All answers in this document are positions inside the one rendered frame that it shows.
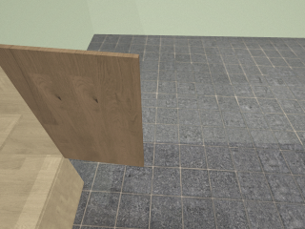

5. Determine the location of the cupboard door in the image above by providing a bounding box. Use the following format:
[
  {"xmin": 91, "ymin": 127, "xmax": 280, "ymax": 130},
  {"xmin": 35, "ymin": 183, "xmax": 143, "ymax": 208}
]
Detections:
[{"xmin": 0, "ymin": 44, "xmax": 144, "ymax": 167}]

